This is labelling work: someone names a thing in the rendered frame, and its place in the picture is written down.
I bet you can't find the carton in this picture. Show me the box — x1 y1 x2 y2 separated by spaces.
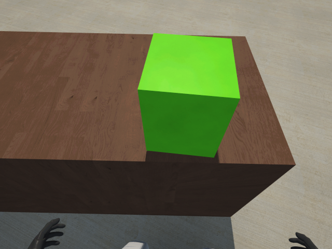
137 33 240 158

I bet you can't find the robot right hand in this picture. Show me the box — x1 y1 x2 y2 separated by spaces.
289 232 318 249

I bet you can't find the robot left hand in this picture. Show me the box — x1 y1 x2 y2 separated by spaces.
28 218 65 249

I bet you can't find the pedestal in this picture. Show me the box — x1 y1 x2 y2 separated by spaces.
0 31 296 217

